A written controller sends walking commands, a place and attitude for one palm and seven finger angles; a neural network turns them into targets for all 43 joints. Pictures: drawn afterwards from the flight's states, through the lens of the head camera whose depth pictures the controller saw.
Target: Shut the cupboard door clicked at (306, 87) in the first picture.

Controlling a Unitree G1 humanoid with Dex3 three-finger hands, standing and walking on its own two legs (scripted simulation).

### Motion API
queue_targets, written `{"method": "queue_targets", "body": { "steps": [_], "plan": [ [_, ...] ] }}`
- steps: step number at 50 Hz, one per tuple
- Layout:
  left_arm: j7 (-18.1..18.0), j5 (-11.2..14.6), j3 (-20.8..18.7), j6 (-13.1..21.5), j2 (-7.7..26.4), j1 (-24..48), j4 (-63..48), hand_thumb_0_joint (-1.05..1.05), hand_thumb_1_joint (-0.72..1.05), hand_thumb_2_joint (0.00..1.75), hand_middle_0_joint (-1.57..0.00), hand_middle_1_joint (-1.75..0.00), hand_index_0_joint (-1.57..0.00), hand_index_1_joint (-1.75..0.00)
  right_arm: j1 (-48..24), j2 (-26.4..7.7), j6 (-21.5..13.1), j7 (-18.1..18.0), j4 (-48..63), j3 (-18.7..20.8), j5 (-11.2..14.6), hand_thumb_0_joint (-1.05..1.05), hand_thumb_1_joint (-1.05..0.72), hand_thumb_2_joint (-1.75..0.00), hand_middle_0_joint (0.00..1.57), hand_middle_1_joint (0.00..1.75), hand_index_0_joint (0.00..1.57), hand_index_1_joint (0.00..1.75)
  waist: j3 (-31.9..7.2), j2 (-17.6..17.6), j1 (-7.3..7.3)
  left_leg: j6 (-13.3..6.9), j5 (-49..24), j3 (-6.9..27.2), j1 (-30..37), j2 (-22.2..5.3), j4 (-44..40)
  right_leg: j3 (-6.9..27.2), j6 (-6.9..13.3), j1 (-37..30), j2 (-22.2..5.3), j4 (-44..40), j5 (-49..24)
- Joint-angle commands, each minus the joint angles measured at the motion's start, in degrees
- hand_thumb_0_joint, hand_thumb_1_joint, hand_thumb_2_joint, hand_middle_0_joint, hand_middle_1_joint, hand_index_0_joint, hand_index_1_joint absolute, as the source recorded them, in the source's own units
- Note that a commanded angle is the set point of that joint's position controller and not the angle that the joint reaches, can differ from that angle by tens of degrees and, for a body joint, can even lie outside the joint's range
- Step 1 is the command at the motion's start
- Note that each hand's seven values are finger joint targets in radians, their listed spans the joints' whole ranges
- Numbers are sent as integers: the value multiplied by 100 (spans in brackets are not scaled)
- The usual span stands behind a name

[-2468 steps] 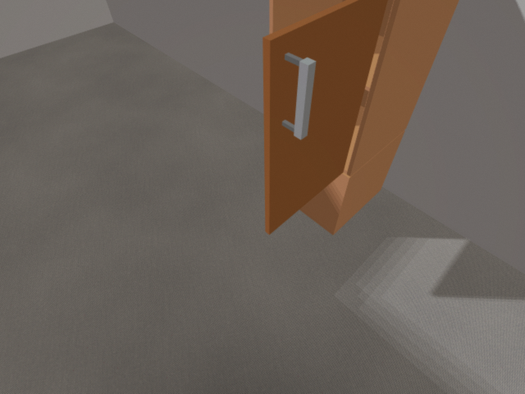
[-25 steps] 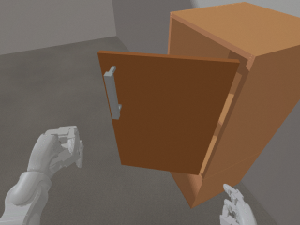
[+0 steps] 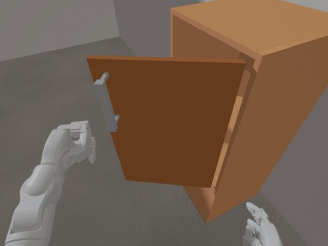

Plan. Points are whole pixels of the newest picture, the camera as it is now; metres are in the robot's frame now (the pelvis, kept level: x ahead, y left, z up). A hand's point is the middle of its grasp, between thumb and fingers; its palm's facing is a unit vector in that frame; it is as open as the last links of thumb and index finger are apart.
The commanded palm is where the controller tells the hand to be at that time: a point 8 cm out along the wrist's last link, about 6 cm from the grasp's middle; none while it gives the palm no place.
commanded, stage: bring the fist close to the handle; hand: left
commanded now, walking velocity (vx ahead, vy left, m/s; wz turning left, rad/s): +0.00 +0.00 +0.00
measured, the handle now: (109, 103) +0.44 +0.19 +0.14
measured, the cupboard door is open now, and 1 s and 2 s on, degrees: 57 57 42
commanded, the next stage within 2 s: push the door shut along its arc in 1.00 s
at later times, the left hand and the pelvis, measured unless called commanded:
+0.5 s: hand (103, 130) +0.34 +0.17 +0.14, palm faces -0.04 -1.00 -0.02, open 3.1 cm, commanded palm +0.32 +0.22 +0.14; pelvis +0.01 +0.01 +0.00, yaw +0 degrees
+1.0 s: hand (109, 124) +0.36 +0.16 +0.14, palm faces -0.02 -1.00 -0.02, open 3.1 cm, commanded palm +0.33 +0.21 +0.14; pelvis +0.01 +0.02 +0.00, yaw -1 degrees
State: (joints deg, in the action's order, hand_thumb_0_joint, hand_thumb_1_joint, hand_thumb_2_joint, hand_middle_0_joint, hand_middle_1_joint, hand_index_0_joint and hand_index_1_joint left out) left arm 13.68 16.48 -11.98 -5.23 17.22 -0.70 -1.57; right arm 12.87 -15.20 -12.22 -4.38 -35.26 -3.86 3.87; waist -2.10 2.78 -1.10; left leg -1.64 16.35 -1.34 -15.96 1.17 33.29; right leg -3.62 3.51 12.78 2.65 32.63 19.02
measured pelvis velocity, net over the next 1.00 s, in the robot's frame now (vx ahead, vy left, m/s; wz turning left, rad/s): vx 0.01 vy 0.02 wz -0.01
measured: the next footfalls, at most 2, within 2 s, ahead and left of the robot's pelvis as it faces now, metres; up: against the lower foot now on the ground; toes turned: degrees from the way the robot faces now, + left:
none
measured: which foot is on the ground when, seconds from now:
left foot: down 0.00-1.00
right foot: down 0.00-1.00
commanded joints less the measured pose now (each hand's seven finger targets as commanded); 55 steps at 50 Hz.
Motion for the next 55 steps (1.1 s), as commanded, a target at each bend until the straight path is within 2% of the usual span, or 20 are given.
{"method": "queue_targets", "body": {
  "steps": [1, 2, 16, 17, 20, 22, 25, 27, 28, 30, 32, 34, 37, 40, 42, 46, 47, 49, 52, 55],
  "plan": [
    [-74, 65, -695, 378, 1081, 1400, -1183, 0, 90, 90, -130, -150, -130, -150, -757, -588, -288, -14, 1015, 276, 9, 0, -90, -90, 20, 30, 20, 30, -988, -280, -121, -66, -1174, 238, 475, -42, -227, 467, -422, -35, -396, -479, -1999],
    [-96, 46, -780, 401, 1226, 1472, -1180, 0, 90, 90, -130, -150, -130, -150, -753, -638, -272, -10, 992, 294, 2, 0, -90, -90, 20, 30, 20, 30, -953, -368, -101, -68, -1181, 247, 429, -71, -157, 581, -477, -37, -450, -488, -2088],
    [-207, -32, -243, 416, 788, 2392, -941, 0, 90, 90, -130, -150, -130, -150, -692, -612, -98, -43, 934, 316, 22, 0, -90, -90, 20, 30, 20, 30, -1031, -106, 67, -81, -1271, 276, 781, -70, -233, 310, -305, 276, -275, -449, -1813],
    [-266, -76, -308, 426, 927, 2478, -928, 0, 90, 90, -130, -150, -130, -150, -663, -659, -76, -38, 894, 334, 6, 0, -90, -90, 20, 30, 20, 30, -1121, -324, 82, -96, -1320, 288, 792, -93, -199, 354, -324, 208, -294, -451, -1862],
    [-349, -135, 67, 364, 550, 2905, -660, 0, 90, 90, -130, -150, -130, -150, -701, -600, -31, -32, 873, 290, 29, 0, -90, -90, 20, 30, 20, 30, -945, -123, 136, -65, -1146, 356, 828, -91, -318, 236, -254, 402, -242, -475, -1510],
    [-450, -188, -152, 314, 833, 2997, -291, 0, 90, 90, -130, -150, -130, -150, -653, -675, 46, -42, 797, 313, 9, 0, -90, -90, 20, 30, 20, 30, -932, -445, 129, -81, -1064, 355, 756, -112, -315, 287, -264, 376, -252, -544, -1396],
    [-543, -260, 127, 314, 472, 3353, -313, 0, 90, 90, -130, -150, -130, -150, -693, -590, 103, -3, 857, 295, -3, 0, -90, -90, 20, 30, 20, 30, -1251, -109, 91, -54, -1314, 373, 965, -93, -351, 224, -205, 267, -245, -457, -1596],
    [-624, -300, -98, 320, 767, 3320, -81, 0, 90, 90, -130, -150, -130, -150, -634, -651, 166, 18, 811, 307, -19, 0, -90, -90, 20, 30, 20, 30, -1307, -301, 56, -46, -1475, 365, 922, -121, -322, 237, -199, 146, -248, -441, -1764],
    [-623, -325, 201, 347, 420, 3486, -181, 0, 90, 90, -130, -150, -130, -150, -676, -588, 188, 45, 861, 287, -17, 0, -90, -90, 20, 30, 20, 30, -1340, -152, 98, -50, -1575, 353, 1003, -111, -341, 211, -197, 177, -252, -417, -1853],
    [-693, -332, 311, 363, 238, 3574, -79, 0, 90, 90, -130, -150, -130, -150, -640, -569, 212, 76, 851, 298, -12, 0, -90, -90, 20, 30, 20, 30, -1352, -178, 102, -18, -1693, 371, 1077, -135, -339, 160, -187, 225, -219, -388, -1909],
    [-772, -382, 17, 343, 552, 3305, 224, 0, 90, 90, -130, -150, -130, -150, -602, -631, 280, 85, 819, 323, -39, 0, -90, -90, 20, 30, 20, 30, -1273, -365, 26, -26, -1626, 347, 968, -142, -350, 194, -193, 161, -220, -438, -1876],
    [-792, -381, 61, 339, 424, 3301, 183, 0, 90, 90, -130, -150, -130, -150, -624, -600, 338, 106, 888, 320, -22, 0, -90, -90, 20, 30, 20, 30, -1297, -439, 23, -31, -1638, 315, 927, -136, -391, 192, -201, 98, -221, -431, -1954],
    [-840, -421, -115, 369, 663, 3348, 79, 0, 90, 90, -130, -150, -130, -150, -633, -632, 415, 119, 916, 330, -40, 0, -90, -90, 20, 30, 20, 30, -1335, -341, -27, -28, -1715, 280, 947, -136, -401, 221, -184, -28, -233, -443, -2026],
    [-812, -392, 99, 470, 377, 3388, -273, 0, 90, 90, -130, -150, -130, -150, -657, -563, 400, 134, 983, 340, -25, 0, -90, -90, 20, 30, 20, 30, -1491, -226, 22, -26, -1998, 258, 1132, -143, -375, 206, -191, -55, -208, -408, -2299],
    [-830, -400, -75, 467, 617, 3229, -149, 0, 90, 90, -130, -150, -130, -150, -625, -617, 428, 120, 935, 350, -29, 0, -90, -90, 20, 30, 20, 30, -1314, -318, 33, -28, -1857, 262, 1053, -155, -387, 214, -194, -22, -201, -463, -2160],
    [-773, -368, 251, 420, 263, 3443, -153, 0, 90, 90, -130, -150, -130, -150, -638, -586, 427, 106, 928, 346, 0, 0, -90, -90, 20, 30, 20, 30, -1156, -216, 139, -38, -1593, 279, 1075, -131, -425, 206, -206, 177, -180, -523, -1935],
    [-787, -377, 58, 408, 526, 3401, -45, 0, 90, 90, -130, -150, -130, -150, -624, -628, 441, 86, 900, 368, 1, 0, -90, -90, 20, 30, 20, 30, -1110, -354, 132, -52, -1490, 270, 1016, -137, -415, 240, -216, 145, -198, -569, -1861],
    [-755, -375, 371, 418, 227, 3691, -138, 0, 90, 90, -130, -150, -130, -150, -670, -582, 446, 76, 917, 331, 15, 0, -90, -90, 20, 30, 20, 30, -1108, -182, 197, -51, -1359, 297, 1063, -118, -454, 227, -207, 235, -197, -580, -1701],
    [-790, -356, -23, 430, 672, 3661, 85, 0, 90, 90, -130, -150, -130, -150, -612, -656, 466, 37, 843, 353, -13, 0, -90, -90, 20, 30, 20, 30, -1186, -402, 143, -62, -1302, 310, 1028, -114, -445, 260, -207, 128, -204, -620, -1658],
    [-751, -333, 88, 461, 484, 3682, 144, 0, 90, 90, -130, -150, -130, -150, -662, -593, 466, 48, 878, 329, 4, 0, -90, -90, 20, 30, 20, 30, -1267, -246, 126, -49, -1424, 280, 1072, -99, -450, 252, -202, 90, -210, -586, -1828]
  ]
}}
